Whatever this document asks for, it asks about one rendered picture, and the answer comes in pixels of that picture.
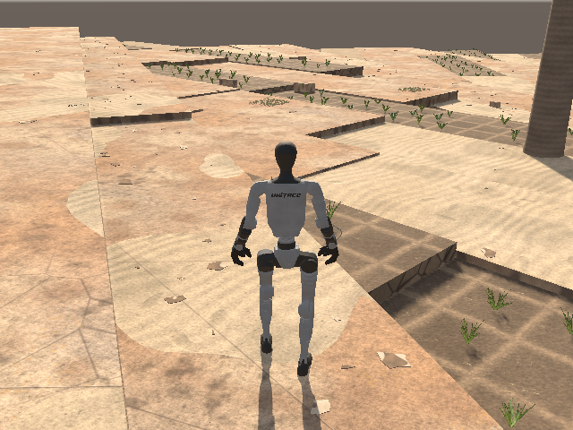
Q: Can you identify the right robot forearm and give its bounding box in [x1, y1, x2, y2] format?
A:
[321, 215, 338, 249]

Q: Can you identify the right robot hand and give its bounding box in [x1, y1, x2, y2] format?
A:
[318, 245, 339, 265]

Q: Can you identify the robot left shin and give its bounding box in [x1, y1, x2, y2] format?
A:
[260, 285, 272, 341]

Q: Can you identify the robot right upper arm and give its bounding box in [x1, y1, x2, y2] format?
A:
[304, 180, 329, 229]

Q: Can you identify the left robot hand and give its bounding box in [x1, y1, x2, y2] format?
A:
[231, 246, 252, 266]

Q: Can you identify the robot torso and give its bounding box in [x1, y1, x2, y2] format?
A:
[265, 176, 307, 269]

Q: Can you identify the left robot forearm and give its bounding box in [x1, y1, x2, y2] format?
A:
[234, 216, 252, 251]

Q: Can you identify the robot left upper arm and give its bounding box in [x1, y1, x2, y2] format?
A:
[243, 180, 268, 230]

